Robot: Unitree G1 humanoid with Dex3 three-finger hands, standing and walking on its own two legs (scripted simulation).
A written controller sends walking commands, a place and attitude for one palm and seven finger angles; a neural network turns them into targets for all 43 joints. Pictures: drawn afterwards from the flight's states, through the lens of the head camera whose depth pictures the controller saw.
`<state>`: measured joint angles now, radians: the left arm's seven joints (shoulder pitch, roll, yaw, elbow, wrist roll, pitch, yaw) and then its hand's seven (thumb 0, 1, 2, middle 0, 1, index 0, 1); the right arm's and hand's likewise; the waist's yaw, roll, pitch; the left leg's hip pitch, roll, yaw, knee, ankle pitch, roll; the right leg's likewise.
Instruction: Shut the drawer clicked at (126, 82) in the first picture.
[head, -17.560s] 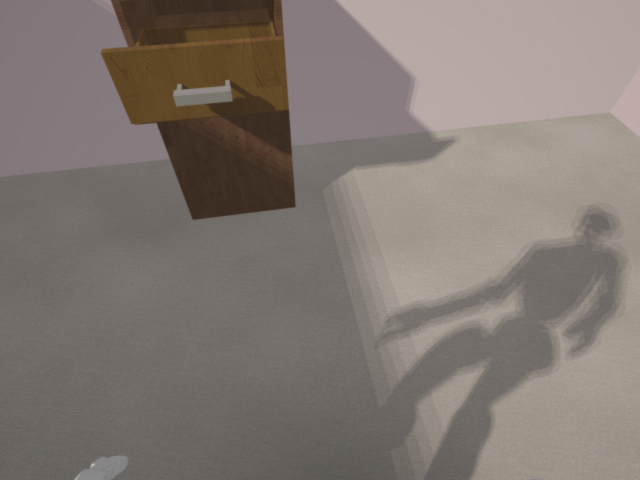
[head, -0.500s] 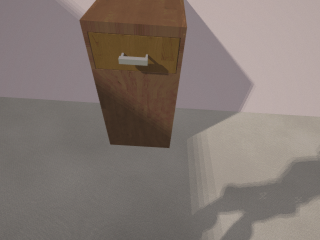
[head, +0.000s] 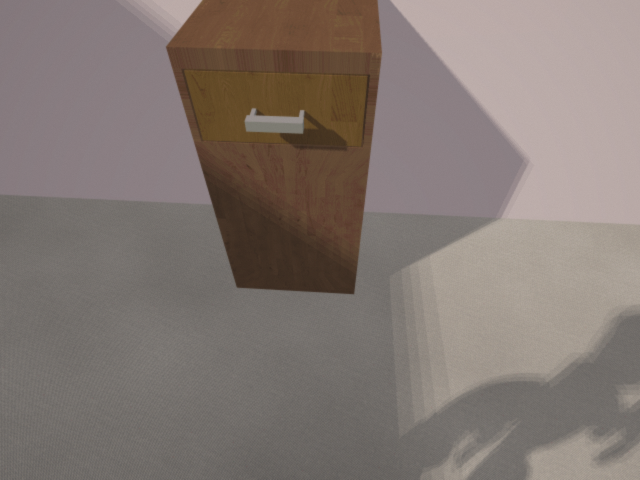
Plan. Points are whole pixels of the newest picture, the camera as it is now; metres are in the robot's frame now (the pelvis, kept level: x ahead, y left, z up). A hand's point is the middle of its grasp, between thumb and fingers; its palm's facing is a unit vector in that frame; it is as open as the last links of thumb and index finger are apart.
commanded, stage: let the arm hang, fingers relaxed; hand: left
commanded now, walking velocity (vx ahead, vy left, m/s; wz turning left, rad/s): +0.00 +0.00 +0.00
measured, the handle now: (276, 118) +0.84 +0.16 -0.01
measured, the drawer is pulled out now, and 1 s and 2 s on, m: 0.00 0.00 0.00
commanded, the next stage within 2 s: look to check the result in 0.34 s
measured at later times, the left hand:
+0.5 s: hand out of the picture -0.01 +0.15 -0.18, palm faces +0.02 -0.98 -0.19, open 7.3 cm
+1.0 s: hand out of the picture +0.00 +0.15 -0.18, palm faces +0.01 -0.98 -0.19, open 7.3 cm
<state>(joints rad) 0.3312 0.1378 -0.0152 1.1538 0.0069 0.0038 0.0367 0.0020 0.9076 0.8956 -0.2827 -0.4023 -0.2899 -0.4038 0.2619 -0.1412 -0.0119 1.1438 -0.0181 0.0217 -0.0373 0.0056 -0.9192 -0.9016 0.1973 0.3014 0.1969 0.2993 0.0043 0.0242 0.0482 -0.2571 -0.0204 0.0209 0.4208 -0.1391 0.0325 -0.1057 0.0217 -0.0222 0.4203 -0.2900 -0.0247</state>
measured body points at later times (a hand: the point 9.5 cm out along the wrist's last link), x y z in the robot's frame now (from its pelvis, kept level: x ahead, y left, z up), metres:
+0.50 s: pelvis +0.01 -0.01 +0.00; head +0.02 -0.02 +0.45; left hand -0.01 +0.20 -0.16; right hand -0.02 -0.22 -0.17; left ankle +0.06 +0.10 -0.74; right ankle -0.04 -0.10 -0.74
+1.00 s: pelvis +0.02 -0.02 +0.00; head +0.03 -0.02 +0.45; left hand +0.01 +0.20 -0.16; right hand +0.01 -0.24 -0.16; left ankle +0.06 +0.10 -0.74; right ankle -0.04 -0.10 -0.74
